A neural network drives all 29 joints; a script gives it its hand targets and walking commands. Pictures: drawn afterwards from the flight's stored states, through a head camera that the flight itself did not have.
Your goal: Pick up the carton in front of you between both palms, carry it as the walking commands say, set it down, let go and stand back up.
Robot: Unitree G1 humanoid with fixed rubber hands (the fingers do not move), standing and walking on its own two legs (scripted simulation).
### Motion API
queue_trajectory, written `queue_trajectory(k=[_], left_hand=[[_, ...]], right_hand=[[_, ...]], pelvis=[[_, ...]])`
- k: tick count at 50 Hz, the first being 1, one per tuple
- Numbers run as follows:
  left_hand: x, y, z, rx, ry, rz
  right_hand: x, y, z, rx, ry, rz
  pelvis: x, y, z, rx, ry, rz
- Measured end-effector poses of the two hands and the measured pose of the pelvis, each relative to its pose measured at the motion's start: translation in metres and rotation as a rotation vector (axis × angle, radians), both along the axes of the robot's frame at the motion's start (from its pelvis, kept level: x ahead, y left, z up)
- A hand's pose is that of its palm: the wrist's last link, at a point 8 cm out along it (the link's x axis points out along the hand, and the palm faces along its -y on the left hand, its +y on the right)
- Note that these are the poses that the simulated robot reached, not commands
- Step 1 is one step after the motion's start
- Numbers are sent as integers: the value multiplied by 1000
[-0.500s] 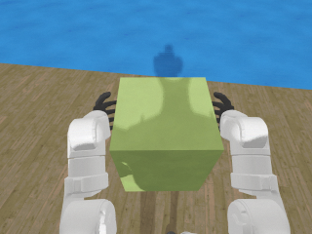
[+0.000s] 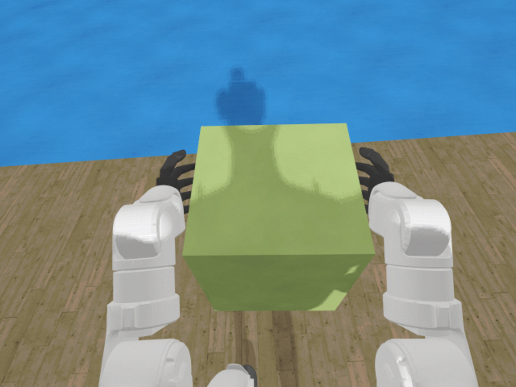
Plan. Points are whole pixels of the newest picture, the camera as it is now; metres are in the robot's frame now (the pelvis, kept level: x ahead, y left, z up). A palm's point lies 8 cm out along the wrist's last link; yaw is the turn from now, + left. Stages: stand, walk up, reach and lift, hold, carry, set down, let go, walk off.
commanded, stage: carry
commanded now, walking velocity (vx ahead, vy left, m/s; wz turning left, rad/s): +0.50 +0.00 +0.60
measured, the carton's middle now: (273, 226) +0.35 +0.02 +0.05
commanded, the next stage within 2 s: none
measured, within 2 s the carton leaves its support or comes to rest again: neither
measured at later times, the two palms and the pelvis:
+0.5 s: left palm (208, 99) +0.61 +0.15 +0.11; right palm (359, 89) +0.63 -0.15 +0.11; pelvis +0.27 -0.01 -0.02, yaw +5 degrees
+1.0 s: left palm (152, 81) +0.81 +0.34 +0.04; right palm (260, 57) +0.91 +0.06 +0.04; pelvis +0.53 +0.08 -0.04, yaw +20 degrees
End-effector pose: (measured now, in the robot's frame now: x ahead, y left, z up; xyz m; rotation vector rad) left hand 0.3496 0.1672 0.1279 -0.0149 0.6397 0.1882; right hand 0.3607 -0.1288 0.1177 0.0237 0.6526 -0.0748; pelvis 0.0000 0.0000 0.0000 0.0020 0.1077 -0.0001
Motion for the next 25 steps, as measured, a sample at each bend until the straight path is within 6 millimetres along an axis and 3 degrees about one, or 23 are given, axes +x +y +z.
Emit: queue_trajectory(k=[3,5,9,13,20,25], left_hand=[[54,-2,-8,-3,-3,-62],[83,-8,-20,-17,35,-103],[122,-26,-34,-3,132,-172],[160,-37,-33,-3,140,-188],[225,-34,-16,3,56,-103],[262,-16,-16,26,55,-6]], right_hand=[[38,-2,-3,-31,-2,-44],[56,-8,-10,-65,35,-70],[75,-24,-26,-66,134,-124],[108,-35,-24,-57,143,-146],[201,-35,-7,-40,57,-76],[272,-17,-7,-32,52,30]], pelvis=[[48,12,-17,-7,-26,-43],[68,15,-20,9,-32,-48],[104,23,-11,-10,-34,-44],[139,24,-3,-20,-24,-31],[211,6,-8,-12,-14,23],[265,-7,-17,3,-11,96]])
